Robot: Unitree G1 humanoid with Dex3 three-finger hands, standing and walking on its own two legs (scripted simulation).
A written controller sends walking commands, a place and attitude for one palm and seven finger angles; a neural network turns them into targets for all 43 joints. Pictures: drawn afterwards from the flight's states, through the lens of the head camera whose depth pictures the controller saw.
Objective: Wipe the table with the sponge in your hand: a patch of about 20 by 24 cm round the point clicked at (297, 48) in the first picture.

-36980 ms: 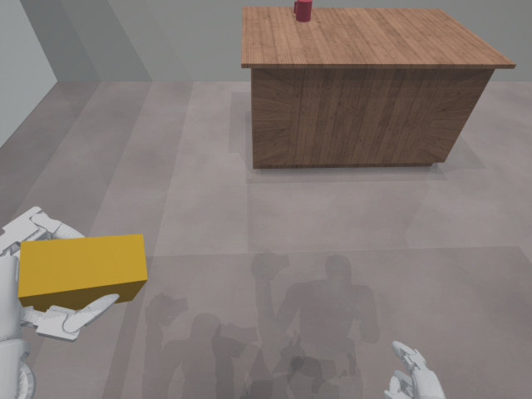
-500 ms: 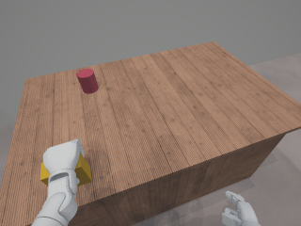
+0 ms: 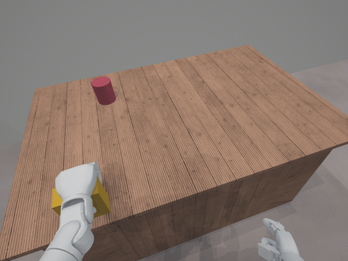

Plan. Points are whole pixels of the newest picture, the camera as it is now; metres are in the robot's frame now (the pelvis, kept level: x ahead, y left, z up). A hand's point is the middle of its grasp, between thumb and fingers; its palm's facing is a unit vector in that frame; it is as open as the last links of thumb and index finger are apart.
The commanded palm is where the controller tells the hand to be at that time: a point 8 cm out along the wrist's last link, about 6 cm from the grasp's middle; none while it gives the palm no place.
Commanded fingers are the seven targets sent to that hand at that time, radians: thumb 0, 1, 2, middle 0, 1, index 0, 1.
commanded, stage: slide across to the third lane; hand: left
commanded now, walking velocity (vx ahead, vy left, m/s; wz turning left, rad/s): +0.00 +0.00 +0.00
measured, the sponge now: (85, 204) +0.25 +0.28 -0.05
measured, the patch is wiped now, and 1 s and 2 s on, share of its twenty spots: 0.85 0.90 0.95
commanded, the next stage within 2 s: wipe forward along the third lane in 0.44 s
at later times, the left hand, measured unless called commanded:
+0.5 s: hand (107, 184) +0.29 +0.22 +0.00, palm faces -0.05 -0.07 -1.00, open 9.3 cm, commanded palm +0.25 +0.19 +0.05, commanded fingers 0.00 0.10 1.30 -1.20 -1.60 -1.20 -1.60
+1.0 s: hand (111, 170) +0.33 +0.23 +0.00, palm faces -0.09 -0.03 -1.00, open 9.3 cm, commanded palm +0.31 +0.22 +0.03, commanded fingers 0.00 0.10 1.30 -1.20 -1.60 -1.20 -1.60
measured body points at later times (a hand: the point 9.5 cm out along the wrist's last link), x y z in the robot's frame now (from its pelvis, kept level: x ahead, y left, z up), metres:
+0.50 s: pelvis +0.01 +0.00 +0.00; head +0.00 -0.03 +0.45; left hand +0.29 +0.22 +0.05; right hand +0.24 -0.22 -0.09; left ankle +0.00 +0.09 -0.73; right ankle +0.01 -0.08 -0.73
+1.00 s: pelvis -0.01 -0.01 -0.01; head +0.00 -0.03 +0.44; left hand +0.33 +0.22 +0.05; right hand +0.17 -0.25 -0.12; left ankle +0.00 +0.09 -0.73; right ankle +0.01 -0.08 -0.73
